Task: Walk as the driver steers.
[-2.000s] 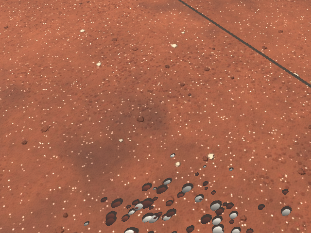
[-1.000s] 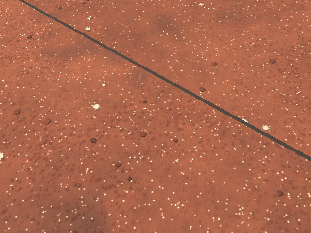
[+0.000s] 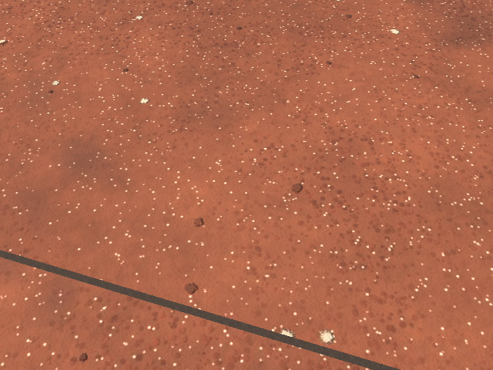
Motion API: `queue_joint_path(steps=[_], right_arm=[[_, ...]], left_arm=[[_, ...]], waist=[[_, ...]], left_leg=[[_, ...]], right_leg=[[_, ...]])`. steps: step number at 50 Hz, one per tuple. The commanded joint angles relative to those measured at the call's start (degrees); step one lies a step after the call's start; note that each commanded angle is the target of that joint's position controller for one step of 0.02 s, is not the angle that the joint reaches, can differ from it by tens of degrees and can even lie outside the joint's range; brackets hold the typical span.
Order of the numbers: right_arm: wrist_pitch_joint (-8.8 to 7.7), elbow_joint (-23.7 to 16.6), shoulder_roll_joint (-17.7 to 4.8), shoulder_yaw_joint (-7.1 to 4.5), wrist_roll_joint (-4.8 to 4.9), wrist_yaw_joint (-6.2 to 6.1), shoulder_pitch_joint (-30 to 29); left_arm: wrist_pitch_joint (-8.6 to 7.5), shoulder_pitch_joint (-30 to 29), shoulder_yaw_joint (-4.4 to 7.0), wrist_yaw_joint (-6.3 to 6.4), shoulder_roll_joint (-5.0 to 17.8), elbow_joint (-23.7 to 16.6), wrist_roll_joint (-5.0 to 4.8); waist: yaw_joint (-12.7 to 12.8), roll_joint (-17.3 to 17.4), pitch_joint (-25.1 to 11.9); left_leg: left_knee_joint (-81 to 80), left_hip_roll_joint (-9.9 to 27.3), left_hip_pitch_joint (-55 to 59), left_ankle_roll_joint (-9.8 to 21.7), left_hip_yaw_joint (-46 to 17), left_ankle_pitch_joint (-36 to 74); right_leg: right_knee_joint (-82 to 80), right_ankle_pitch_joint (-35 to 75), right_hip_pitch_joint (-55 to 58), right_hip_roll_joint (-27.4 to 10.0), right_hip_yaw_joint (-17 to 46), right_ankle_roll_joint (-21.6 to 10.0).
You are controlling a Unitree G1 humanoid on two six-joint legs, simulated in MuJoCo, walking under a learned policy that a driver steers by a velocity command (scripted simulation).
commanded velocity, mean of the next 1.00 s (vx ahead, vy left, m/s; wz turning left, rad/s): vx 0.15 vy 0.00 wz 0.50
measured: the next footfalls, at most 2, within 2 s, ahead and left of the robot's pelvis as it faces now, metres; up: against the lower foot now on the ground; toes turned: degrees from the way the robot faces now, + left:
left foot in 0.26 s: +0.31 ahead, +0.15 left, +0.00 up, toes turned +10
right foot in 0.74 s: +0.38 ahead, -0.05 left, +0.00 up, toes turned +35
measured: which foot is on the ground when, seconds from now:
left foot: up 0.00-0.24, down 0.26-0.74, up 0.76-1.00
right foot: down 0.00-0.28, up 0.30-0.72, down 0.74-1.00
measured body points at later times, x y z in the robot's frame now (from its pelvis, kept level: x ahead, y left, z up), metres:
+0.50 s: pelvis +0.20 +0.05 -0.01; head +0.26 +0.09 +0.43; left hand +0.29 +0.37 -0.12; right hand +0.42 -0.18 -0.11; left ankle +0.27 +0.14 -0.75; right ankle +0.27 -0.12 -0.67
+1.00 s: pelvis +0.27 +0.02 +0.00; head +0.31 +0.02 +0.44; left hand +0.24 +0.32 -0.09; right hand +0.56 -0.14 -0.11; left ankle +0.18 +0.13 -0.68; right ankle +0.35 -0.08 -0.75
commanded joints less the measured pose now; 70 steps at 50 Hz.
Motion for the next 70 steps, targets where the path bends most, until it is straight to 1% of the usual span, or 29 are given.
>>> queue_joint_path(steps=[1, 8, 12, 13, 14, 15, 16, 17, 18, 22, 28, 34, 36, 37, 38, 39, 40, 42, 47, 52, 55, 56, 57, 58, 59, 60, 63, 65, 70], right_arm=[[-0.02, -2.58, -2.20, -0.67, -0.32, 0.07, 0.84], [-0.78, -7.93, -0.61, 0.08, -1.51, 2.81, -9.03], [-0.44, -7.24, -5.86, -2.66, -1.56, 3.62, 2.46], [-0.46, -6.08, -8.90, -4.05, -1.72, 2.65, 8.47], [-0.10, -6.59, -14.67, -4.98, -1.88, 1.17, 9.37], [-0.30, -9.53, -16.22, -4.75, -2.81, 1.31, 7.25], [0.13, -11.22, -12.42, -4.16, -2.38, 1.64, 5.93], [0.26, -11.67, -9.66, -3.46, -1.54, 1.55, 2.42], [0.63, -11.66, -7.50, -2.88, -0.64, 1.22, -0.26], [1.72, -13.07, -7.34, -2.96, -2.21, 0.05, -3.63], [3.65, -14.04, -8.66, -3.53, -1.22, -2.17, -3.85], [4.93, -14.80, -8.26, -3.59, -1.29, -2.11, -3.18], [5.37, -15.29, -7.69, -3.37, -0.63, -2.14, -4.34], [5.53, -15.46, -6.38, -2.98, -0.39, -2.25, -3.63], [5.58, -15.41, -3.00, -2.15, -0.98, -2.09, -0.18], [4.88, -17.56, -5.67, -3.06, -0.55, -1.91, -1.68], [4.46, -16.13, -10.25, -4.49, -1.52, -1.80, -0.20], [5.60, -13.29, -9.28, -4.91, -0.80, -2.08, 1.55], [6.15, -15.55, -3.32, -2.77, -0.42, -1.91, -3.28], [5.89, -15.94, -2.58, -1.82, -1.00, -1.10, -3.89], [5.68, -13.60, -2.26, -1.90, -1.21, -0.57, 0.37], [5.61, -13.64, -3.50, -2.00, -1.54, -0.66, 0.58], [5.61, -14.21, -6.99, -2.44, -2.02, -1.21, 1.70], [5.53, -14.32, -7.91, -2.14, -3.12, -1.19, -2.31], [4.74, -15.05, -3.85, -1.29, -3.48, -0.83, -4.21], [4.03, -14.16, -2.27, -0.63, -3.75, -0.67, -5.16], [2.93, -12.86, -2.86, -0.56, -2.90, -0.80, -5.42], [3.02, -12.16, -1.67, -0.03, -3.10, -0.74, -3.76], [3.01, -10.68, -2.02, -0.10, -2.75, -0.98, -3.44]], left_arm=[[-1.65, -3.00, 1.94, 0.82, 7.15, -2.68, 0.29], [0.48, -1.06, 2.73, 2.66, 10.16, 0.46, -0.99], [2.89, -4.16, 3.40, 4.15, 12.03, -0.33, -2.26], [2.88, -3.85, 2.94, 4.16, 11.05, -0.62, -2.22], [2.27, 1.16, 1.06, 3.59, 5.05, -2.04, 0.87], [1.43, 6.69, -0.11, 2.56, 4.04, -2.83, 0.68], [1.05, 2.17, 1.08, 1.81, 9.55, -1.96, -1.06], [1.24, -2.93, 1.12, 1.93, 9.81, -3.75, -2.09], [1.86, -4.62, 1.14, 2.77, 9.10, -3.27, -1.33], [4.13, -2.65, 1.33, 3.92, 7.93, -3.17, -0.18], [4.68, -6.75, 0.94, 4.31, 6.93, -3.88, -0.37], [2.87, -8.96, 1.22, 3.05, 7.41, -4.78, -1.02], [2.19, -5.94, 1.65, 2.48, 7.54, -3.89, -1.22], [2.02, -4.40, 2.30, 2.45, 9.26, -3.46, -0.84], [2.44, -4.92, 3.11, 2.82, 13.37, -4.31, 0.18], [3.03, -5.45, 3.71, 2.58, 15.61, -3.83, 2.22], [2.94, -7.55, 3.01, 2.66, 12.25, -5.44, 1.85], [3.28, -10.62, 2.02, 3.12, 8.55, -6.45, 0.34], [4.64, -7.53, 1.92, 3.72, 8.82, -5.19, 0.02], [5.21, -7.95, 2.60, 2.79, 11.17, -4.24, -1.05], [5.33, -8.38, 2.04, 2.46, 10.45, -3.02, -2.41], [4.92, -5.46, 1.50, 2.32, 9.10, -1.65, -2.38], [4.33, -4.01, 0.40, 1.86, 6.07, -1.85, -0.25], [3.73, -4.04, -0.59, 1.67, 3.26, -2.94, 0.82], [3.90, -8.06, -0.06, 2.13, 6.33, -2.88, 0.78], [3.96, -9.14, 0.15, 2.14, 6.78, -2.69, 0.30], [4.42, -8.05, 0.04, 2.39, 7.40, -1.22, 0.58], [4.21, -6.62, 0.17, 2.05, 7.98, 0.45, 0.16], [3.80, -6.05, 0.00, 2.32, 6.98, 3.35, 0.04]], waist=[[-1.30, -5.80, 0.17], [1.86, -5.76, 2.07], [-5.00, -7.67, -5.76], [-8.23, -4.41, -9.19], [-4.13, 10.05, -14.94], [-1.44, 12.81, -26.96], [-5.52, 2.26, -28.45], [-4.80, 0.07, -20.46], [-3.03, -4.13, -13.32], [0.74, 1.64, -8.79], [-0.86, 3.34, -10.61], [-2.47, 6.86, -8.92], [-0.18, 6.93, -8.76], [0.24, 5.08, -8.84], [-2.34, -6.98, -10.00], [-2.85, -21.77, -6.43], [-2.54, -15.67, -6.40], [-3.21, -9.29, -5.65], [0.34, -12.45, -5.34], [1.22, -15.19, -7.27], [-1.32, -13.64, -6.22], [-1.08, -11.30, -6.47], [0.37, -1.16, -9.72], [2.74, 10.67, -8.44], [-0.31, 7.42, -7.12], [0.26, 6.65, -6.03], [0.41, 6.70, -4.14], [-0.01, 2.28, -2.70], [-0.10, -1.03, -1.94]], left_leg=[[-6.49, 0.88, -2.37, -0.63, -2.83, 10.01], [-25.05, -2.60, 1.64, 1.37, 5.32, 16.33], [-29.03, -8.77, 15.21, 5.50, 8.98, 7.96], [-34.48, -9.19, 25.60, 7.53, 6.67, 18.08], [-28.66, 3.79, 42.61, 13.13, -9.78, 47.77], [-32.69, 16.09, 55.77, 27.07, -36.64, 49.28], [-36.08, 13.46, 53.15, 24.85, -31.57, 39.81], [-37.58, 10.57, 46.05, 21.92, -24.89, 31.27], [-39.35, 7.59, 37.40, 18.92, -20.33, 25.63], [-42.92, 2.58, 20.43, 16.69, -14.78, 23.68], [-42.26, 0.07, 20.12, 13.81, -16.85, 7.09], [-39.41, -0.04, 22.48, 12.65, -23.58, 4.60], [-36.23, -1.61, 22.43, 10.89, -24.54, 8.18], [-33.04, -4.06, 19.54, 8.51, -22.97, 4.23], [-21.02, -10.03, 13.32, 4.95, -14.70, -13.04], [-10.10, -16.46, 2.49, 1.87, -5.09, -25.04], [0.85, -12.24, 1.49, -0.25, -6.05, -23.24], [7.73, -11.07, 1.26, -2.57, -4.33, -17.01], [0.48, -9.66, 2.04, -5.19, 0.00, -12.90], [-18.25, -7.62, 14.89, -3.83, 4.03, -13.49], [-38.36, -8.64, 25.07, -0.56, 6.36, 0.56], [-42.79, -7.05, 31.29, 1.23, 3.49, 6.81], [-41.91, 2.30, 39.29, 3.85, -7.62, 20.23], [-40.00, 9.61, 33.51, 11.14, -13.52, 24.00], [-41.28, 8.26, 29.50, 13.50, -13.02, 16.30], [-41.33, 5.64, 28.63, 11.68, -11.00, 11.69], [-40.67, 1.20, 26.16, 6.88, -7.52, 6.20], [-40.93, -0.69, 24.64, 5.23, -6.21, 1.73], [-39.72, -1.84, 25.52, 5.14, -5.10, 5.41]], right_leg=[[-10.32, 15.13, 0.13, -15.74, 5.51, -7.83], [-4.02, 32.56, 6.33, -16.60, -3.29, -4.44], [16.36, 48.54, 9.43, -15.79, -4.42, -0.70], [29.19, 39.97, 4.49, -12.29, -5.41, 2.29], [48.39, -5.41, -12.33, -6.11, -4.72, 6.12], [65.86, -32.67, -26.95, 3.36, 6.55, 8.48], [67.21, -28.18, -28.58, -0.73, 13.83, 7.13], [63.69, -23.00, -31.16, -2.58, 12.44, 6.20], [58.94, -19.41, -31.38, -4.80, 11.47, 6.49], [47.69, -13.93, -22.13, -5.01, 10.36, 7.52], [34.98, -6.21, -22.07, -3.56, 11.83, 9.56], [21.21, -7.79, -17.00, -1.56, 12.22, 8.14], [9.52, -2.42, -10.53, -1.37, 11.08, 6.57], [4.07, 2.68, -4.78, -5.14, 12.84, 5.09], [1.93, 9.72, 1.12, -18.06, 23.53, 0.26], [-0.26, 19.20, -0.89, -25.56, 36.09, -9.12], [0.92, 20.80, -1.11, -26.45, 34.17, -11.03], [3.45, 19.58, -0.86, -19.67, 22.84, -6.65], [3.47, 22.74, 3.12, -16.57, 15.17, -7.90], [4.54, 23.69, 1.67, -18.26, 14.25, -8.94], [7.49, 19.69, -1.66, -16.75, 13.21, -6.46], [8.57, 14.44, -5.45, -15.41, 12.21, -2.93], [16.17, 1.77, -11.40, -11.17, 7.86, 2.19], [15.59, -13.83, -14.46, -6.98, 4.63, 5.93], [17.29, -15.11, -11.91, -7.38, 6.19, 7.51], [15.19, -10.91, -10.71, -7.21, 6.38, 7.46], [8.82, 2.85, -5.54, -7.75, 7.39, 7.60], [8.58, 2.40, -4.16, -7.48, 6.65, 6.85], [6.96, 4.06, -3.43, -7.50, 6.83, 7.31]])
Velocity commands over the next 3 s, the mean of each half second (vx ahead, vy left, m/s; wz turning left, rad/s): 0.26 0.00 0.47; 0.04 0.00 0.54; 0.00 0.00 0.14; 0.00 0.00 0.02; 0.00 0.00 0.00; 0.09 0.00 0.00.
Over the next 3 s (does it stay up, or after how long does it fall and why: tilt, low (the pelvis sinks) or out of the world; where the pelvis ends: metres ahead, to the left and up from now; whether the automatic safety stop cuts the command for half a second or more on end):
stays up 0.31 0.04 -0.01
